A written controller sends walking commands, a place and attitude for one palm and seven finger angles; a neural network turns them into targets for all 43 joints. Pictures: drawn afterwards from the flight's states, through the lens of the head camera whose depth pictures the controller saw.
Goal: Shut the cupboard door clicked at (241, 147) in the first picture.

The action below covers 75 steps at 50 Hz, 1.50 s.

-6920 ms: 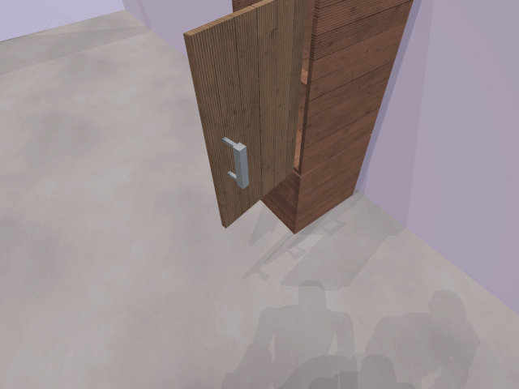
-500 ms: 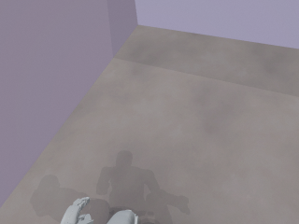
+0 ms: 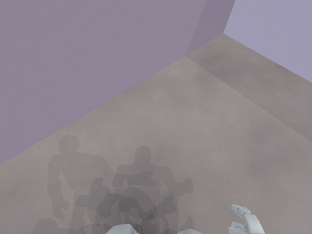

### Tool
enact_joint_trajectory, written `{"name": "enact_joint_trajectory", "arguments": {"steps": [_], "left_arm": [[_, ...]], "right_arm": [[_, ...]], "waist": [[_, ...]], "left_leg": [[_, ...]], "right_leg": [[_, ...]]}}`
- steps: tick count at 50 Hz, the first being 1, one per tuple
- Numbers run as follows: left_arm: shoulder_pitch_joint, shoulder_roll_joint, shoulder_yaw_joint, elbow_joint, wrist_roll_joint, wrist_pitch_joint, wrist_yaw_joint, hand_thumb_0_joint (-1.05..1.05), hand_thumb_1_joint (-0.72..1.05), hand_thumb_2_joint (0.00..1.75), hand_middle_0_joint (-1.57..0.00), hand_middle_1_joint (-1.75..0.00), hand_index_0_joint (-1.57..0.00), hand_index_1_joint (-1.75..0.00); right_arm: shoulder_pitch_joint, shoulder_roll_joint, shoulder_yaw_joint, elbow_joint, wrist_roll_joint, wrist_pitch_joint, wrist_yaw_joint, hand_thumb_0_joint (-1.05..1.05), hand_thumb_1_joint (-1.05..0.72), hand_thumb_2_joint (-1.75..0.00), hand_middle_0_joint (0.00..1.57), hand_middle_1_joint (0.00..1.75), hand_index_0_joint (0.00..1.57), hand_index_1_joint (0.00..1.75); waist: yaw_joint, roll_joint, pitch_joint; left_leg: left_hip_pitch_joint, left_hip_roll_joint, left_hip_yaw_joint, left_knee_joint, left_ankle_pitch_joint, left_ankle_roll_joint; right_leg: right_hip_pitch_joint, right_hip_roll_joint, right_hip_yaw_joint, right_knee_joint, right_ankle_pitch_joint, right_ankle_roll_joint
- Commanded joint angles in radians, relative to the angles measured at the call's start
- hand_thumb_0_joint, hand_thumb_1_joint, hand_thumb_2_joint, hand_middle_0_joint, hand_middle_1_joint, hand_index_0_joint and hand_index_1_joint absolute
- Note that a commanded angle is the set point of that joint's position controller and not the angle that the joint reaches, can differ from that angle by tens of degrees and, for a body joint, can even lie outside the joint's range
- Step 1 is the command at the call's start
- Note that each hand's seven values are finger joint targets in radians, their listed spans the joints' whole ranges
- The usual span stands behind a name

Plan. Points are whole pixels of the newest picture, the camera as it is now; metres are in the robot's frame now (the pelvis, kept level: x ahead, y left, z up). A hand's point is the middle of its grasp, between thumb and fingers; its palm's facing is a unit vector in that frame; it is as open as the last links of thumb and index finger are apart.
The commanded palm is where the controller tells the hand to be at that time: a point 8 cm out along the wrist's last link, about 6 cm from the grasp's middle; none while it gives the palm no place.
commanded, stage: walk to a spot facing it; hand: left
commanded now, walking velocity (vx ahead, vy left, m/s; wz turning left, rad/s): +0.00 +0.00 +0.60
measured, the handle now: out of the picture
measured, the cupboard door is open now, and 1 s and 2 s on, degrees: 100 100 100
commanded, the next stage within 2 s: none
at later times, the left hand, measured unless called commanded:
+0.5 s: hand out of the picture +0.11 +0.17 -0.13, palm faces +0.19 -0.94 -0.28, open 7.4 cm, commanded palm none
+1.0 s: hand out of the picture -0.09 +0.17 -0.17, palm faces +0.58 -0.77 -0.25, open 7.4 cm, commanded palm none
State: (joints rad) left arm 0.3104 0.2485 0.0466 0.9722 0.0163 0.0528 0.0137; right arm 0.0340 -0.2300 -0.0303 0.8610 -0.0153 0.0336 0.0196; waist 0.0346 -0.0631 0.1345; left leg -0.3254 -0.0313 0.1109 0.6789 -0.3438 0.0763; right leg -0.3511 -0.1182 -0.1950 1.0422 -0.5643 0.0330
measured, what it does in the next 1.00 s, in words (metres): steps on the spot, turning left: right foot, then left foot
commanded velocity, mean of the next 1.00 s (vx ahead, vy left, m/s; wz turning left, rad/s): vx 0.00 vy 0.00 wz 0.60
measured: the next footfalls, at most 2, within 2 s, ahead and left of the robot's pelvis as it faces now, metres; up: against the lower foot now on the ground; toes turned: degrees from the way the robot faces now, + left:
right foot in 0.44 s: +0.04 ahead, -0.16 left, +0.00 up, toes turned +13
left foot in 0.88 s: +0.01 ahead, +0.07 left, +0.00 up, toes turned +37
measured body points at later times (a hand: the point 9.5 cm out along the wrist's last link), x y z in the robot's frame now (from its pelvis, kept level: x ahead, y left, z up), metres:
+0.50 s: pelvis +0.01 -0.06 +0.02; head +0.07 -0.06 +0.46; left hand +0.10 +0.21 -0.11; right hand +0.09 -0.32 -0.14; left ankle -0.01 +0.07 -0.68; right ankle +0.00 -0.17 -0.72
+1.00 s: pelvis +0.01 -0.03 +0.01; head +0.04 +0.02 +0.45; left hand -0.12 +0.21 -0.15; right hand +0.29 -0.17 -0.10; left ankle -0.02 +0.04 -0.72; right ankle +0.04 -0.18 -0.64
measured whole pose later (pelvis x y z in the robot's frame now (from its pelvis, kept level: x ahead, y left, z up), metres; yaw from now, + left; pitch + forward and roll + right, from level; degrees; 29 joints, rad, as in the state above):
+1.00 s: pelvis +0.01 -0.03 +0.01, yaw +35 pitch +0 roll +0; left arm 0.23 0.29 0.07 0.95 0.02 0.07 0.02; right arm 0.06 -0.25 -0.04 0.87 -0.02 0.03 0.01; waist 0.03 -0.07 0.12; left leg -0.32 -0.03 0.06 0.62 -0.31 0.06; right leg -0.44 -0.11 -0.06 1.15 -0.51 0.07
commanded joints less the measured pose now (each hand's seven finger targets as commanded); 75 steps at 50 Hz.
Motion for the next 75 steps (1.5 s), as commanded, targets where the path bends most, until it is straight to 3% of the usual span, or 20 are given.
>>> {"name": "enact_joint_trajectory", "arguments": {"steps": [1,5,15,19,20,22,24,26,32,39,42,43,44,45,50,67,69,70,71,75], "left_arm": [[-0.136,0.112,0.032,-0.149,0.002,-0.023,0.007,0.0,0.9,0.9,-0.2,-0.3,-0.2,-0.3],[-0.071,0.099,0.037,-0.116,0.008,-0.011,-0.005,0.0,0.9,0.9,-0.2,-0.3,-0.2,-0.3],[-0.252,0.067,0.023,-0.199,-0.002,-0.028,0.0,0.0,0.9,0.9,-0.2,-0.3,-0.2,-0.3],[-0.161,0.081,0.028,-0.181,-0.013,-0.044,0.007,0.0,0.9,0.9,-0.2,-0.3,-0.2,-0.3],[-0.107,0.101,0.035,-0.167,-0.015,-0.053,0.012,0.0,0.9,0.9,-0.2,-0.3,-0.2,-0.3],[-0.065,0.242,0.061,-0.159,0.009,-0.063,0.027,0.0,0.9,0.9,-0.2,-0.3,-0.2,-0.3],[-0.153,0.155,0.03,-0.17,0.001,-0.063,0.034,0.0,0.9,0.9,-0.2,-0.3,-0.2,-0.3],[-0.189,0.114,0.016,-0.177,-0.008,-0.06,0.027,0.0,0.9,0.9,-0.2,-0.3,-0.2,-0.3],[-0.053,0.133,0.029,-0.141,-0.002,-0.068,0.025,0.0,0.9,0.9,-0.2,-0.3,-0.2,-0.3],[-0.007,0.17,0.044,-0.115,0.014,-0.062,0.02,0.0,0.9,0.9,-0.2,-0.3,-0.2,-0.3],[-0.049,0.189,0.049,-0.122,0.001,-0.063,0.011,0.0,0.9,0.9,-0.2,-0.3,-0.2,-0.3],[-0.07,0.162,0.043,-0.144,-0.006,-0.06,0.004,0.0,0.9,0.9,-0.2,-0.3,-0.2,-0.3],[-0.127,0.084,0.019,-0.192,-0.013,-0.057,-0.001,0.0,0.9,0.9,-0.2,-0.3,-0.2,-0.3],[-0.171,0.118,0.022,-0.212,-0.007,-0.037,0.008,0.0,0.9,0.9,-0.2,-0.3,-0.2,-0.3],[-0.111,0.117,0.036,-0.133,0.01,-0.012,-0.004,0.0,0.9,0.9,-0.2,-0.3,-0.2,-0.3],[-0.149,0.082,0.029,-0.187,-0.013,-0.041,0.01,0.0,0.9,0.9,-0.2,-0.3,-0.2,-0.3],[-0.053,0.154,0.047,-0.164,-0.006,-0.062,0.019,0.0,0.9,0.9,-0.2,-0.3,-0.2,-0.3],[-0.05,0.234,0.064,-0.164,0.009,-0.067,0.028,0.0,0.9,0.9,-0.2,-0.3,-0.2,-0.3],[-0.063,0.227,0.05,-0.17,0.006,-0.061,0.03,0.0,0.9,0.9,-0.2,-0.3,-0.2,-0.3],[-0.175,0.097,0.017,-0.189,-0.009,-0.065,0.025,0.0,0.9,0.9,-0.2,-0.3,-0.2,-0.3]], "right_arm": [[0.112,-0.235,-0.066,-0.032,0.001,-0.009,-0.037,0.0,-0.9,-0.9,0.2,0.3,0.2,0.3],[0.077,-0.203,-0.057,-0.026,0.003,-0.021,-0.032,0.0,-0.9,-0.9,0.2,0.3,0.2,0.3],[0.205,-0.205,-0.087,0.011,-0.009,-0.016,-0.029,0.0,-0.9,-0.9,0.2,0.3,0.2,0.3],[0.177,-0.202,-0.097,0.001,-0.001,-0.009,-0.031,0.0,-0.9,-0.9,0.2,0.3,0.2,0.3],[0.166,-0.179,-0.094,-0.009,0.006,-0.008,-0.031,0.0,-0.9,-0.9,0.2,0.3,0.2,0.3],[0.155,-0.088,-0.079,-0.044,0.015,-0.011,-0.023,0.0,-0.9,-0.9,0.2,0.3,0.2,0.3],[0.182,-0.124,-0.087,-0.015,-0.001,0.011,-0.015,0.0,-0.9,-0.9,0.2,0.3,0.2,0.3],[0.182,-0.119,-0.082,0.022,-0.001,0.031,-0.006,0.0,-0.9,-0.9,0.2,0.3,0.2,0.3],[0.065,-0.084,-0.056,-0.003,0.003,0.032,0.007,0.0,-0.9,-0.9,0.2,0.3,0.2,0.3],[0.001,-0.078,-0.042,-0.031,0.006,0.018,0.012,0.0,-0.9,-0.9,0.2,0.3,0.2,0.3],[0.137,-0.126,-0.056,-0.008,-0.001,0.007,0.006,0.0,-0.9,-0.9,0.2,0.3,0.2,0.3],[0.225,-0.209,-0.079,0.011,-0.007,-0.002,0.003,0.0,-0.9,-0.9,0.2,0.3,0.2,0.3],[0.301,-0.313,-0.104,0.017,-0.007,-0.008,-0.004,0.0,-0.9,-0.9,0.2,0.3,0.2,0.3],[0.317,-0.319,-0.1,0.034,0.004,-0.002,-0.013,0.0,-0.9,-0.9,0.2,0.3,0.2,0.3],[0.081,-0.212,-0.064,-0.029,-0.002,-0.016,-0.034,0.0,-0.9,-0.9,0.2,0.3,0.2,0.3],[0.153,-0.199,-0.093,-0.011,-0.004,-0.005,-0.032,0.0,-0.9,-0.9,0.2,0.3,0.2,0.3],[0.144,-0.141,-0.088,-0.02,0.014,-0.007,-0.024,0.0,-0.9,-0.9,0.2,0.3,0.2,0.3],[0.149,-0.079,-0.079,-0.041,0.017,-0.009,-0.023,0.0,-0.9,-0.9,0.2,0.3,0.2,0.3],[0.147,-0.133,-0.087,-0.038,0.004,-0.002,-0.021,0.0,-0.9,-0.9,0.2,0.3,0.2,0.3],[0.18,-0.109,-0.08,0.023,-0.001,0.027,-0.001,0.0,-0.9,-0.9,0.2,0.3,0.2,0.3]], "waist": [[-0.067,0.163,-0.161],[-0.012,0.176,-0.144],[-0.072,0.245,-0.187],[-0.033,0.252,-0.239],[-0.005,0.198,-0.264],[0.023,-0.23,-0.257],[-0.042,-0.099,-0.183],[-0.067,-0.165,-0.139],[-0.012,-0.111,-0.147],[0.003,-0.163,-0.146],[-0.089,-0.104,-0.211],[-0.14,0.065,-0.287],[-0.174,0.355,-0.309],[-0.163,0.211,-0.32],[-0.042,0.206,-0.148],[-0.033,0.247,-0.224],[0.017,0.051,-0.267],[0.022,-0.244,-0.249],[0.008,-0.174,-0.22],[-0.065,-0.146,-0.151]], "left_leg": [[0.189,0.349,-0.406,-0.335,0.507,0.133],[0.093,0.234,-0.304,-0.377,0.332,0.066],[0.153,0.221,-0.449,-0.309,0.42,0.088],[0.097,0.184,-0.485,-0.214,0.54,0.052],[0.006,0.149,-0.477,-0.166,0.434,0.015],[-0.343,-0.06,-0.162,0.215,-0.273,-0.134],[-0.293,0.025,-0.204,0.493,-0.202,-0.127],[-0.301,0.054,-0.151,0.57,-0.087,-0.154],[-0.284,0.062,-0.069,0.348,-0.068,-0.167],[-0.116,0.036,0.011,0.064,-0.085,-0.122],[0.154,0.008,0.021,-0.154,0.117,-0.083],[0.374,0.151,-0.151,-0.203,0.39,-0.014],[0.468,0.441,-0.544,-0.247,0.837,0.146],[0.438,0.483,-0.527,-0.243,0.888,0.206],[0.139,0.259,-0.338,-0.358,0.394,0.072],[0.081,0.182,-0.52,-0.231,0.508,0.065],[-0.138,0.087,-0.443,-0.091,0.227,-0.027],[-0.321,-0.064,-0.211,0.155,-0.204,-0.119],[-0.281,-0.025,-0.203,0.375,-0.296,-0.121],[-0.292,0.047,-0.152,0.564,-0.065,-0.155]], "right_leg": [[-0.257,-0.017,0.219,0.204,0.087,0.054],[-0.181,0.014,0.208,0.136,0.221,0.062],[-0.102,0.092,0.19,-0.216,0.132,0.061],[0.123,0.137,0.184,-0.499,0.24,0.04],[0.281,0.102,0.204,-0.66,0.352,0.034],[0.47,-0.365,0.584,-0.743,0.642,-0.136],[0.278,-0.316,0.392,-0.705,0.787,-0.181],[0.268,-0.191,0.238,-0.671,0.89,-0.133],[0.392,-0.193,0.145,-0.633,1.002,-0.129],[0.356,-0.236,0.096,-0.543,1.06,-0.133],[0.224,-0.212,0.019,-0.331,0.996,-0.07],[0.02,-0.148,-0.017,-0.126,0.695,-0.011],[-0.242,0.005,0.024,0.136,-0.081,0.052],[-0.273,-0.005,0.177,0.203,-0.102,0.034],[-0.214,0.001,0.21,0.167,0.177,0.053],[0.108,0.135,0.194,-0.447,0.223,0.035],[0.419,-0.006,0.309,-0.727,0.387,0.007],[0.489,-0.306,0.583,-0.763,0.525,-0.107],[0.314,-0.393,0.572,-0.747,0.633,-0.185],[0.285,-0.174,0.229,-0.675,0.874,-0.128]]}}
